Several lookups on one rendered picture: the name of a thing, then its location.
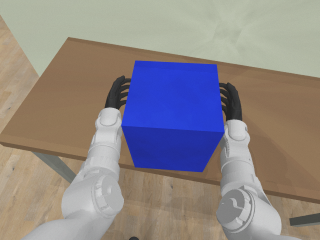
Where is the robot right upper arm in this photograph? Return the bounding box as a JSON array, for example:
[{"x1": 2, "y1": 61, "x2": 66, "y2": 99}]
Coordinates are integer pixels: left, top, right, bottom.
[{"x1": 216, "y1": 188, "x2": 302, "y2": 240}]

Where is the robot right forearm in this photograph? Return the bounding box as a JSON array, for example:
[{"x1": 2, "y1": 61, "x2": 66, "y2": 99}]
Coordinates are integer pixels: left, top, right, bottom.
[{"x1": 219, "y1": 119, "x2": 273, "y2": 207}]

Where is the robot left upper arm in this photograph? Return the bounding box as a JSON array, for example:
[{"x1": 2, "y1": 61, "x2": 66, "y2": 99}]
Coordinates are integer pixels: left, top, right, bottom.
[{"x1": 20, "y1": 173, "x2": 124, "y2": 240}]

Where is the robot left forearm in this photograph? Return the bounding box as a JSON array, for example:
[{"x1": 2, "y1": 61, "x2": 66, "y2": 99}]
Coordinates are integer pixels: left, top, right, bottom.
[{"x1": 61, "y1": 107, "x2": 122, "y2": 215}]

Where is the table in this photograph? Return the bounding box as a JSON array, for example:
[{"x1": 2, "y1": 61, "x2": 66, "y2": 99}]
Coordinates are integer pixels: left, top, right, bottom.
[{"x1": 0, "y1": 37, "x2": 320, "y2": 227}]

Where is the left robot hand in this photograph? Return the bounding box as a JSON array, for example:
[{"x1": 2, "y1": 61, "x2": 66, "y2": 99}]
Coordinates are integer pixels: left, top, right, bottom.
[{"x1": 104, "y1": 75, "x2": 131, "y2": 110}]

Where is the right robot hand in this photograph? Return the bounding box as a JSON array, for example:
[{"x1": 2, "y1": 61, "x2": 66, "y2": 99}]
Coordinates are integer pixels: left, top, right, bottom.
[{"x1": 219, "y1": 82, "x2": 243, "y2": 121}]

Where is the carton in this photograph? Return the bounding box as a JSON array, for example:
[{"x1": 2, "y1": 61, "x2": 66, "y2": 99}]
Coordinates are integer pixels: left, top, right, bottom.
[{"x1": 121, "y1": 60, "x2": 225, "y2": 173}]

